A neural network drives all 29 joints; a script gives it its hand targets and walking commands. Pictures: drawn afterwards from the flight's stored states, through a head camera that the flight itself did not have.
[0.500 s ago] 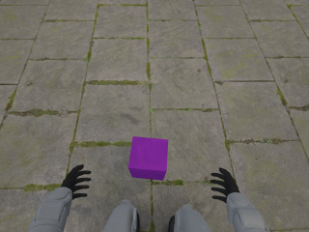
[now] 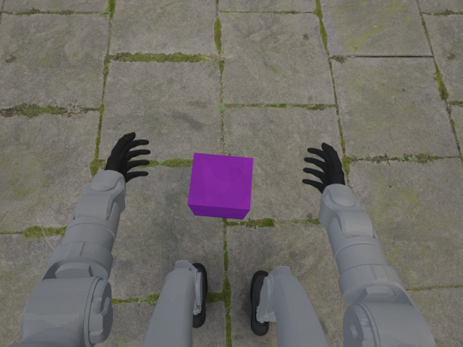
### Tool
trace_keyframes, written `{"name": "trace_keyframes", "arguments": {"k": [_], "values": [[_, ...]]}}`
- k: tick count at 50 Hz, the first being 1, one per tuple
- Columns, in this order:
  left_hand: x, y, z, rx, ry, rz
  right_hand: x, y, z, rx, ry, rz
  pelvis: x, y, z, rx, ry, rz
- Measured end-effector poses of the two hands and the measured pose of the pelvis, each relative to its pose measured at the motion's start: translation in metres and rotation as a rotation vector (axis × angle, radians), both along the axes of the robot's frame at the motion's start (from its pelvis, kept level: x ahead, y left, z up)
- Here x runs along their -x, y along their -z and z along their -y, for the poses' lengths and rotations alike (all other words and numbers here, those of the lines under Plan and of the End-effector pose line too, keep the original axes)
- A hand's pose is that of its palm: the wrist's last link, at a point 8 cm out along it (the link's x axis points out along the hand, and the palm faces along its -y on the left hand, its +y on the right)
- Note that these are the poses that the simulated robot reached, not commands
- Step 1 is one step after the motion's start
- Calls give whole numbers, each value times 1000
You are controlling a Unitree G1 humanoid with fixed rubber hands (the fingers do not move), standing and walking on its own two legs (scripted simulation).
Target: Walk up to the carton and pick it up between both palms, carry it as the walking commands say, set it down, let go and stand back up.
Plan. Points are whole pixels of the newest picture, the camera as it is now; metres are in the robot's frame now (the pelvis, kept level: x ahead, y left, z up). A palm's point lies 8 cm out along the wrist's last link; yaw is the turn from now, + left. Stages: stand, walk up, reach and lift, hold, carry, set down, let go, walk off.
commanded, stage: reach and lift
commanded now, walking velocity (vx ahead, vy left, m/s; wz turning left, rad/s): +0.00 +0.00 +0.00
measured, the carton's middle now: (221, 189) +0.48 +0.03 -0.55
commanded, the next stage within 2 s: none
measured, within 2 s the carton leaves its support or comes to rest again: neither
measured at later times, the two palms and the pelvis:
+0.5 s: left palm (134, 135) +0.49 +0.21 -0.13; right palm (318, 150) +0.47 -0.16 -0.13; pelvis +0.00 +0.01 -0.02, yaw -1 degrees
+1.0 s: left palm (154, 161) +0.49 +0.20 -0.28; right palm (297, 171) +0.47 -0.16 -0.28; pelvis -0.02 +0.00 -0.15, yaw -2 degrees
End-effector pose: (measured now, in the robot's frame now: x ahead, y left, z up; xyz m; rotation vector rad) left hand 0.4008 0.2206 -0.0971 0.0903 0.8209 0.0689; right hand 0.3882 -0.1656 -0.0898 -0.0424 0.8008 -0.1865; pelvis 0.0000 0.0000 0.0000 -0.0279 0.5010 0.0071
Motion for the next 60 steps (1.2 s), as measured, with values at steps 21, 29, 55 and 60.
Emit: {"name": "trace_keyframes", "arguments": {"k": [21,29,55,60], "values": [[-93,24,8,17,-20,191,-87,28,-7,7,-19,184,-1,19,-14,9,15,-250],[-86,47,11,31,-29,167,-80,52,-6,-4,-21,165,-6,28,-13,2,15,-313],[-87,212,19,18,-67,154,-85,215,-9,-2,-9,142,22,175,2,11,29,-337],[-88,238,21,20,-73,144,-85,242,-12,-7,-12,130,27,198,2,10,34,-317]]}}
